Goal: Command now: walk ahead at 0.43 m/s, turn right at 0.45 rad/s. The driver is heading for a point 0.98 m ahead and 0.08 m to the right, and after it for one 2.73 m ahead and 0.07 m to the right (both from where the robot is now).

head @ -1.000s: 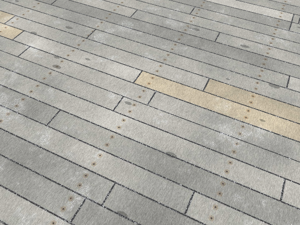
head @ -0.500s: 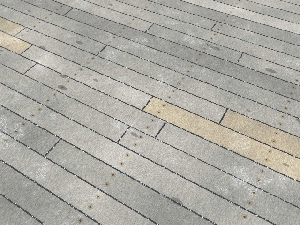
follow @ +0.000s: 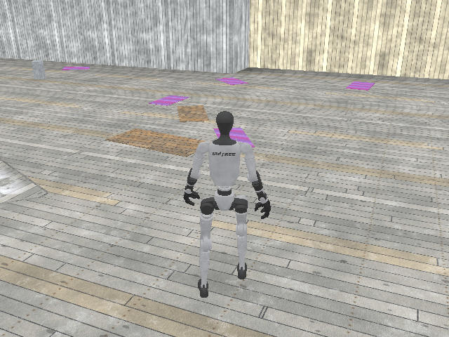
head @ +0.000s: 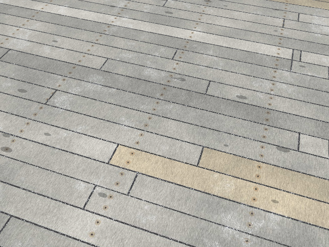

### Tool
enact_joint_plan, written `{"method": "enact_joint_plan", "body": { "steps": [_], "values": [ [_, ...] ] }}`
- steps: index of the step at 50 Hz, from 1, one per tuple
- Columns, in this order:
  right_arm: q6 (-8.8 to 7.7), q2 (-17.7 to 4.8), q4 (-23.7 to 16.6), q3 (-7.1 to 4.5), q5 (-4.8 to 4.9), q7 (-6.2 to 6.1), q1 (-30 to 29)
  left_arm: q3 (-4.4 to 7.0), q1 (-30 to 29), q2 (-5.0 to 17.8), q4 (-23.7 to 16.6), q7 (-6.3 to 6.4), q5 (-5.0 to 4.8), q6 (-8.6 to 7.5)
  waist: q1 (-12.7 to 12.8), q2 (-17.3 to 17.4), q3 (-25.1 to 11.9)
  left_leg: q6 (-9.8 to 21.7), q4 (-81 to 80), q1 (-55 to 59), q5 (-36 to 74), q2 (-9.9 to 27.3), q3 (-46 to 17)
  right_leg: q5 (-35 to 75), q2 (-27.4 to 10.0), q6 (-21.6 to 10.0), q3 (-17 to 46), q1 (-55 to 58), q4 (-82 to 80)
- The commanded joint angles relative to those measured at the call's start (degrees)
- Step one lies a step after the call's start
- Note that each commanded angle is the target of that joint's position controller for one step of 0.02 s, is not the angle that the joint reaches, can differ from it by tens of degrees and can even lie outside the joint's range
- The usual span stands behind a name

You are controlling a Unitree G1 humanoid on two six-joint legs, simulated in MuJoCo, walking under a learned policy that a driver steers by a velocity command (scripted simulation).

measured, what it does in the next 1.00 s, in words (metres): walks ahead: right foot, then left foot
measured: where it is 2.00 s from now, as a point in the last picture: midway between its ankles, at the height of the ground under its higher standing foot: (155, 172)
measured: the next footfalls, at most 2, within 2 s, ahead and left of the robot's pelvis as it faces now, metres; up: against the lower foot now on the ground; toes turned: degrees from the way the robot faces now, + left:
right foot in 0.08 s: +0.15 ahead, -0.13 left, +0.00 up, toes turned -6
left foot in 0.56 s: +0.51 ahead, +0.00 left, +0.00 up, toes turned -15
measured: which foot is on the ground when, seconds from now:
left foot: down 0.00-0.10, up 0.12-0.54, down 0.56-1.00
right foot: up 0.00-0.06, down 0.08-0.56, up 0.58-1.00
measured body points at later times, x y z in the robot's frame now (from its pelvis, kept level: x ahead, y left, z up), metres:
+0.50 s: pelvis +0.25 -0.06 +0.00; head +0.28 -0.08 +0.45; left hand +0.32 +0.21 -0.12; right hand +0.43 -0.34 -0.08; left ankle +0.47 +0.03 -0.71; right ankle +0.11 -0.13 -0.74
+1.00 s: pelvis +0.41 -0.09 +0.00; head +0.43 -0.10 +0.45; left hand +0.61 +0.16 -0.09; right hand +0.49 -0.39 -0.12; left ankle +0.47 +0.01 -0.74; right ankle +0.44 -0.23 -0.74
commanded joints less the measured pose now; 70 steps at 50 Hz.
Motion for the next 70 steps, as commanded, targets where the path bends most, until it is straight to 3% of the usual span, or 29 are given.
{"method": "enact_joint_plan", "body": {
  "steps": [1,4,5,6,7,8,9,13,18,21,25,28,29,30,31,32,33,35,39,44,49,50,51,52,53,55,57,62,70],
  "values": [
    [-0.44,-11.06,-3.1,-2.91,0.94,0.27,-3.51,0.37,-4.61,2.84,-5.31,-0.46,-0.04,-0.1,1.85,8.12,3.38,10.16,-6.24,-5.07,1.94,12.58,-5.21,1.79,1.26,-1.21,-3.32,4.62,-4.48],
    [-0.12,-8.45,-3.41,-1.86,-0.04,0.27,-3.82,3.86,10.51,8.26,-1.29,0.23,-0.39,0.35,9.55,1.72,-3.31,5.5,17.55,-11.8,20.01,8.2,3.1,1.26,5.77,-6.13,-3.98,26.65,-8.83],
    [-0.51,-4.22,-6.76,-0.36,-1.74,0.19,-4.68,5.89,17.48,15.97,-0.89,1.4,-0.32,0.66,11.03,-13.84,-6.76,0.26,42.05,-29.01,6.38,1.95,6.17,-5.89,-8.11,-13.78,21.86,39.12,-16.84],
    [-2.33,-2.43,-9.28,0.62,-0.85,0.01,-5.59,5.5,17.94,17.7,-2.19,0.82,-0.11,-0.36,10.18,-18.35,-12.59,-0.01,54.57,-42.67,-16.05,-6.09,-5.94,-17.42,-16.29,-21.62,49.41,46.55,-29.52],
    [-3.74,-7.32,-9.47,-0.35,1.32,0.66,-8.88,4.08,15.93,12.98,-2.57,0.57,0.17,-1.46,10.95,-10.45,-7.8,2.02,58.87,-49.21,-12.37,-2.15,-10.24,-17.63,-16.37,-19.81,44.45,44.85,-29.99],
    [-4.63,-8.24,-9.45,-0.47,1.57,1.04,-10.11,3.19,13.92,9.88,-3.14,0.58,0.33,-2.09,9.65,-8.14,-4.68,4.2,56.85,-49.31,-7.16,0.35,-10.17,-13.34,-14.09,-17.34,37.04,40.23,-28.0],
    [-5.05,-8.13,-8.46,-0.63,-0.04,0.74,-10.18,2.72,10.94,8.64,-4.12,0.51,0.4,-2.18,7.81,-2.57,-2.23,4.76,52.51,-44.96,-3.38,2.31,-10.19,-2.09,-11.16,-14.82,29.72,33.85,-26.21],
    [-3.21,-6.54,-8.87,-0.91,-1.28,0.86,-10.22,2.19,6.02,6.95,-6.4,1.63,0.72,-2.15,3.51,-3.11,-0.17,2.69,40.12,-36.22,5.27,2.46,-9.54,9.54,-6.49,-14.51,20.6,22.06,-30.45],
    [-3.22,-2.32,-11.71,0.89,-1.07,1.94,-19.95,2.52,10.78,7.25,-4.4,3.01,0.0,-2.22,6.55,-4.17,2.23,1.12,17.42,-31.32,22.44,-0.99,-7.34,15.87,-2.87,-11.29,12.12,19.57,-30.4],
    [-3.6,-2.95,-13.12,1.04,-0.16,2.95,-24.88,2.63,14.44,7.49,-2.87,3.08,-0.24,-2.27,8.7,-3.47,3.44,2.04,12.33,-29.05,26.52,-2.04,-7.52,11.95,-4.76,-11.06,13.91,21.26,-30.49],
    [-4.12,-4.97,-14.07,0.56,-0.82,3.7,-25.31,2.85,15.83,7.41,-1.48,3.54,0.17,-1.31,7.78,-3.86,4.07,5.26,7.78,-29.57,21.25,-2.8,-8.09,22.43,-7.45,-9.09,15.76,30.25,-24.14],
    [-4.72,-8.26,-10.7,-0.91,-2.07,3.43,-12.45,2.63,13.06,7.57,-2.81,3.65,0.75,-0.6,1.08,-4.35,-5.58,9.42,5.62,-9.74,28.3,-4.44,-5.23,43.13,-2.17,-4.84,12.1,30.24,-6.75],
    [-4.74,-11.72,-9.66,-1.34,-3.23,3.24,-4.78,1.58,14.52,4.81,-4.42,3.64,2.11,-0.75,-0.28,2.13,-14.94,14.42,11.5,9.32,47.93,6.04,-15.86,27.3,1.99,-2.25,10.76,18.59,9.19],
    [-3.85,-12.34,-7.65,-1.44,-2.46,3.64,-1.21,0.19,25.14,0.52,-2.27,3.12,1.54,-1.16,2.53,17.67,-24.16,25.54,10.93,26.87,55.97,19.73,-36.56,-20.9,10.38,2.21,8.38,2.01,30.19],
    [-2.95,-8.85,-7.48,-0.62,-0.36,3.95,-0.32,1.1,24.61,5.98,-1.04,2.77,1.11,-1.17,1.03,11.85,-25.0,24.54,7.43,25.25,44.75,17.88,-40.9,-24.21,8.39,2.59,12.31,-1.49,35.15],
    [-2.28,-7.44,-8.61,0.02,0.44,3.8,-6.24,1.7,17.06,8.05,-3.18,2.74,0.46,-0.94,1.05,7.91,-15.41,21.87,5.64,17.28,39.9,15.18,-33.96,-20.39,5.26,3.1,10.0,-5.1,35.17],
    [-1.4,-5.44,-9.39,0.95,-0.09,3.59,-10.88,1.67,9.53,7.65,-4.87,3.17,1.42,-0.56,1.29,1.11,-8.12,18.66,2.38,7.0,37.77,11.29,-28.49,-16.45,3.54,3.23,7.02,-4.53,31.01],
    [-0.92,-7.69,-9.61,0.3,-0.85,3.06,-13.42,1.69,9.96,6.23,-6.42,3.76,1.66,0.23,4.8,4.97,-4.57,20.38,0.72,-3.4,41.78,10.22,-26.67,-12.91,1.38,4.41,7.07,-0.51,25.66],
    [0.54,-10.31,-9.83,-0.96,-0.86,2.22,-13.31,1.3,9.81,3.71,-6.54,4.99,1.54,1.23,5.73,6.19,-6.34,19.01,-0.44,-10.35,40.63,6.76,-22.44,-11.63,3.18,5.41,4.82,5.7,11.92],
    [2.7,-10.72,-10.32,-1.47,0.81,0.52,-13.62,1.45,3.05,4.01,-8.89,4.55,1.26,1.79,4.15,8.29,-5.23,16.64,-5.91,-16.8,-4.18,4.08,-27.12,-2.2,4.07,4.72,5.43,8.48,2.83],
    [3.4,-10.03,-10.41,-1.17,0.79,0.21,-11.97,1.85,3.36,4.01,-9.38,3.32,0.27,-1.65,5.75,8.28,-2.95,14.16,-2.45,-19.22,-14.97,2.13,-31.91,0.16,5.27,2.09,4.13,18.37,-14.22],
    [3.46,-8.59,-10.67,-0.69,0.73,0.22,-11.89,2.31,5.65,4.85,-8.72,3.52,0.23,-2.08,7.12,6.98,-2.55,12.09,0.46,-23.02,-16.37,-0.17,-30.87,0.49,3.28,0.84,4.56,24.33,-18.6],
    [3.26,-5.02,-11.29,0.34,0.56,0.39,-11.79,3.09,10.68,7.96,-8.18,4.15,0.97,-2.22,8.67,0.97,-4.92,8.56,12.24,-30.33,-19.41,-4.09,-25.82,-6.32,-6.77,-2.46,13.48,33.25,-22.25],
    [2.36,-2.42,-13.75,0.88,1.32,0.65,-11.91,4.34,12.89,13.2,-7.4,3.92,2.79,-1.75,7.8,-12.58,-3.43,6.93,25.89,-42.59,-16.88,-11.21,-14.54,-21.71,-17.88,-8.8,32.47,36.1,-29.05],
    [1.5,-7.14,-14.9,-0.1,0.88,0.81,-13.88,4.49,11.03,12.51,-7.75,3.65,3.18,-2.3,7.26,-11.68,0.4,6.39,34.74,-46.6,-12.6,-5.35,-15.25,-27.21,-20.89,-11.72,38.05,31.63,-30.89],
    [1.72,-9.4,-12.44,-1.28,0.4,1.3,-10.73,3.02,6.48,7.02,-8.95,4.11,1.22,-2.7,5.09,-7.82,2.71,4.64,40.03,-46.73,-4.9,-3.54,-14.61,-20.77,-15.26,-8.38,27.49,30.57,-31.1],
    [2.02,-7.67,-12.03,-1.13,0.02,1.75,-10.89,2.55,6.37,5.96,-8.53,4.23,1.09,-2.89,5.54,-6.29,3.91,3.19,43.69,-46.11,1.45,-2.25,-13.14,-9.9,-12.31,-6.4,18.31,29.05,-32.17],
    [2.12,-4.41,-15.03,-0.24,0.84,2.57,-15.2,3.0,10.19,7.11,-6.84,3.71,1.88,-3.58,7.15,-6.39,4.06,1.14,39.88,-44.82,11.03,-0.34,-11.29,2.39,-11.44,-7.52,6.97,28.03,-33.84],
    [1.87,-2.9,-19.05,0.86,0.84,5.17,-24.01,4.17,14.29,9.64,-3.58,3.17,-0.16,-2.42,9.85,-4.05,7.39,4.76,20.37,-36.21,9.09,-0.9,-3.93,11.95,-12.91,-6.12,-3.89,31.86,-31.58]
  ]
}}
